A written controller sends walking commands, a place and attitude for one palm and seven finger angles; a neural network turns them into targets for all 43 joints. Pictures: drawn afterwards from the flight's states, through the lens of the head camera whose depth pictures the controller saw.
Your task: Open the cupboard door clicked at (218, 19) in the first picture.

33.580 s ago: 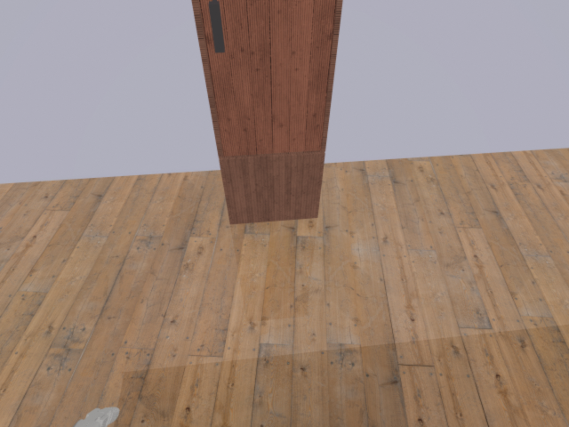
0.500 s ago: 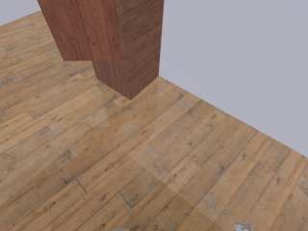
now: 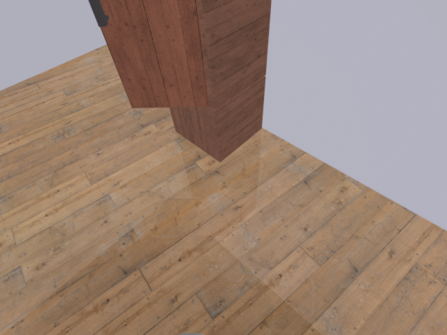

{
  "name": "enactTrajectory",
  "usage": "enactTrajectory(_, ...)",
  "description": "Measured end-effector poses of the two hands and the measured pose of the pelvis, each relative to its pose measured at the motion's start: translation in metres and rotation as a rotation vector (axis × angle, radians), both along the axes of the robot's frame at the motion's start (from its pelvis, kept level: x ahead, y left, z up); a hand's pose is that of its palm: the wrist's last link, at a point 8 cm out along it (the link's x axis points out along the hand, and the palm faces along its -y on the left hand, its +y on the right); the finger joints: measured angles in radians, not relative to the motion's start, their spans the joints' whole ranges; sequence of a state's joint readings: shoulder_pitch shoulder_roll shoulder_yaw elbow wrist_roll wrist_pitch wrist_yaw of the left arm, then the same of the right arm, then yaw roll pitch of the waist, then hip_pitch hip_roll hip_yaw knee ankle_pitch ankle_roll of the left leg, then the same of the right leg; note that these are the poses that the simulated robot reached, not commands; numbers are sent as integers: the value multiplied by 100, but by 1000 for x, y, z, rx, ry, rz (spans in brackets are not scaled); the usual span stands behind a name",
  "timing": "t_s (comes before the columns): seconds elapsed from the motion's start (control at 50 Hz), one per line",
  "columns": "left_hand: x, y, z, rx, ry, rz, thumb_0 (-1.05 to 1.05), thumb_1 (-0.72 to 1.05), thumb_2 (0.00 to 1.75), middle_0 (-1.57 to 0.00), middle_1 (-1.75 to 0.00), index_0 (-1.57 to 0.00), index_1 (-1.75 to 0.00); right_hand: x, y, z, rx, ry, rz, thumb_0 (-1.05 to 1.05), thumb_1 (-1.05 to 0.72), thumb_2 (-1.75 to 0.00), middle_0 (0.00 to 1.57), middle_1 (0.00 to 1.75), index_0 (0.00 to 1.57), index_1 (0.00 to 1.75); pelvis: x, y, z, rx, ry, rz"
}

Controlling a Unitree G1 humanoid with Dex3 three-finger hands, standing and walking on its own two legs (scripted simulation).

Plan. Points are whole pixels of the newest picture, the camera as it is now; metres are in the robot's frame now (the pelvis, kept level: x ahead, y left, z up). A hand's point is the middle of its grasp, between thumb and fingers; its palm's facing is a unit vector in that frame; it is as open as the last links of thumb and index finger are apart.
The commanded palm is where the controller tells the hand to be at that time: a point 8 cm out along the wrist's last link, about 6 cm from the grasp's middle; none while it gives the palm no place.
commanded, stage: take the last steps up to it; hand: left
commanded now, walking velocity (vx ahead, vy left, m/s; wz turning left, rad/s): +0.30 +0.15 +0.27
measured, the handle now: (98, 4) +1.09 +0.49 +0.13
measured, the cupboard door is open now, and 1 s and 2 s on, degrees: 42 42 42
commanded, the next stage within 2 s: come to a stop and stand still in 1.22 s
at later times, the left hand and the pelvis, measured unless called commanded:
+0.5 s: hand out of the picture +0.03 +0.26 -0.18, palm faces +0.24 -0.96 -0.17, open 7.4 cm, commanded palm none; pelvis +0.15 +0.11 -0.02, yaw +9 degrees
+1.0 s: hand (116, 202) +0.46 +0.34 -0.16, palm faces +0.04 -0.98 -0.19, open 7.4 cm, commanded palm none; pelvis +0.34 +0.16 -0.01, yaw +5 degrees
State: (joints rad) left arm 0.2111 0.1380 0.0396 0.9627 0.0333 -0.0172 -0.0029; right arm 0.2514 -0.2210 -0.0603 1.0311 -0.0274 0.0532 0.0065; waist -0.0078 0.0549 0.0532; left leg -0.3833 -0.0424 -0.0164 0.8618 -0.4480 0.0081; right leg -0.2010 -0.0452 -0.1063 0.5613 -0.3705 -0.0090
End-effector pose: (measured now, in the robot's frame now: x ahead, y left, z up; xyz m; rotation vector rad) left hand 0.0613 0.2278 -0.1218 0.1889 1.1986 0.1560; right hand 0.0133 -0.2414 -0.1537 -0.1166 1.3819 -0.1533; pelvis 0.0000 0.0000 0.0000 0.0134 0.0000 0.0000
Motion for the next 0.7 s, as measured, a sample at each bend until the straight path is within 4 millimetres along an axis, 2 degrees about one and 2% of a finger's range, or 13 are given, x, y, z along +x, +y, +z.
enactTrajectory(0.1,-28,2,11,15,76,80,0,93,90,-20,-30,-20,-30,19,-6,10,12,30,24,1,-91,-90,20,30,19,29,21,-2,12,17,-2,36)
enactTrajectory(0.16,-45,4,11,8,139,122,0,93,90,-20,-30,-20,-30,41,-2,14,14,33,49,1,-91,-90,20,30,19,29,36,2,15,26,2,65)
enactTrajectory(0.22,-60,6,9,-10,200,174,0,92,90,-20,-30,-20,-30,72,9,14,14,33,94,1,-91,-90,20,30,19,29,52,11,14,28,6,95)
enactTrajectory(0.3,-77,11,2,-45,289,245,0,91,90,-20,-30,-20,-30,129,36,10,18,5,173,1,-91,-90,20,30,19,29,78,32,8,23,11,129)
enactTrajectory(0.36,-85,19,-6,-79,366,290,0,91,90,-20,-30,-20,-30,184,67,7,19,-50,237,1,-91,-90,20,30,19,29,100,53,0,17,16,145)
enactTrajectory(0.42,-82,38,-22,-115,436,316,0,91,90,-20,-30,-20,-30,240,102,1,5,-147,283,1,-91,-90,20,30,19,29,126,81,-16,8,17,156)
enactTrajectory(0.46,-68,55,-31,-129,455,320,0,91,90,-20,-30,-20,-30,265,122,1,-10,-209,290,1,-91,-90,20,30,19,29,138,97,-21,4,9,164)
enactTrajectory(0.5,-39,76,-33,-116,421,309,1,91,90,-20,-30,-20,-30,278,138,7,-13,-235,281,1,-91,-90,20,30,19,29,150,109,-18,5,1,153)
enactTrajectory(0.58,49,119,-27,-77,250,249,1,91,90,-20,-30,-20,-30,282,160,18,-13,-230,242,0,-91,-90,20,30,20,29,173,129,-4,6,-4,133)
enactTrajectory(0.64,118,143,-16,-53,114,200,1,91,90,-20,-30,-20,-30,280,161,25,-34,-214,199,-1,-94,-90,20,30,20,30,192,142,4,11,-4,125)
enactTrajectory(0.7,180,160,-5,-35,7,162,0,92,90,-19,-30,-19,-30,270,164,24,-34,-151,170,-1,-94,-90,20,30,20,30,213,152,8,15,-3,122)
